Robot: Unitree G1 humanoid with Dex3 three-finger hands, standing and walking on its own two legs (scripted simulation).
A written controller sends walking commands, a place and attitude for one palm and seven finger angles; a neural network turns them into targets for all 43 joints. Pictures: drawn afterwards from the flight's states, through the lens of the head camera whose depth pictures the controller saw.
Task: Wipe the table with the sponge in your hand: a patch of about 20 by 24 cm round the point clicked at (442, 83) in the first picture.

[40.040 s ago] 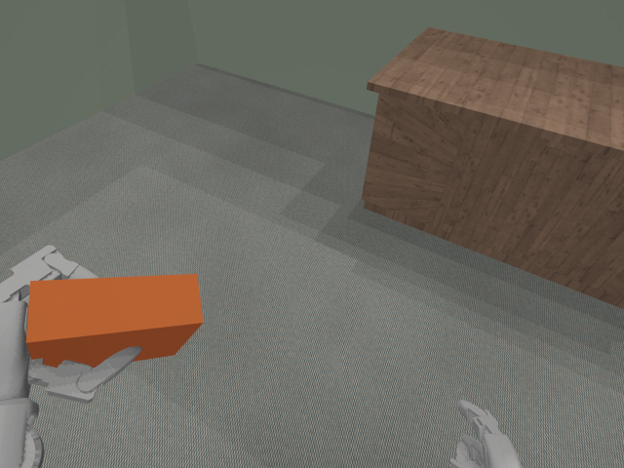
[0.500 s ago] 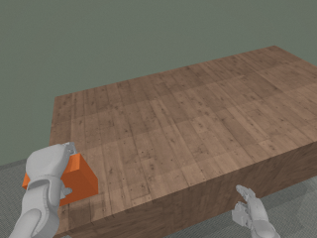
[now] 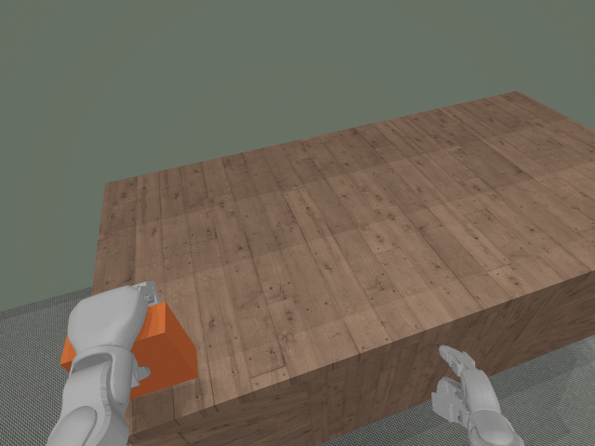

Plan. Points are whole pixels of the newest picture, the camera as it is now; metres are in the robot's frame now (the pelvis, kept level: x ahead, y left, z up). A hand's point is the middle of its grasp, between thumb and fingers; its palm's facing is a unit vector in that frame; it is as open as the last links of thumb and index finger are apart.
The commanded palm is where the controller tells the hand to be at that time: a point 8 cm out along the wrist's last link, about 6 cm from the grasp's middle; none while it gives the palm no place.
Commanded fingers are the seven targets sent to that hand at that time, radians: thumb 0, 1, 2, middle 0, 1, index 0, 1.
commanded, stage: move the sponge above the wiping area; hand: left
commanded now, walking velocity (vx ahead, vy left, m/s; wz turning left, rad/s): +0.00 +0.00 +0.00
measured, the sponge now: (144, 362) +0.21 +0.28 -0.01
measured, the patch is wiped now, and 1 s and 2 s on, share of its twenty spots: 0.00 0.00 0.00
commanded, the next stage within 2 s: lower the sponge onto the table in 1.26 s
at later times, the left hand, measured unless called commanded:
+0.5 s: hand (141, 350) +0.21 +0.27 +0.02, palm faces -0.04 -0.11 -0.99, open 9.2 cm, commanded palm +0.18 +0.26 +0.09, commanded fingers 0.00 0.10 1.30 -1.20 -1.60 -1.20 -1.60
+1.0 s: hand (148, 354) +0.21 +0.26 +0.02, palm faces -0.04 -0.11 -0.99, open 9.2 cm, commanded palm +0.18 +0.26 +0.08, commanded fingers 0.00 0.10 1.30 -1.20 -1.60 -1.20 -1.60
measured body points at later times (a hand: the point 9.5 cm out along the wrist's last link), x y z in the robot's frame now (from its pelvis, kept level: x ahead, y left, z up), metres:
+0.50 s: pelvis +0.00 -0.01 +0.00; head -0.02 -0.04 +0.45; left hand +0.21 +0.27 +0.08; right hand +0.25 -0.21 -0.08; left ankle +0.00 +0.10 -0.74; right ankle +0.02 -0.10 -0.74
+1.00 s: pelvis +0.00 -0.01 +0.00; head -0.02 -0.05 +0.45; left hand +0.21 +0.26 +0.07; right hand +0.24 -0.22 -0.08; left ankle +0.00 +0.10 -0.74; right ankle +0.02 -0.10 -0.74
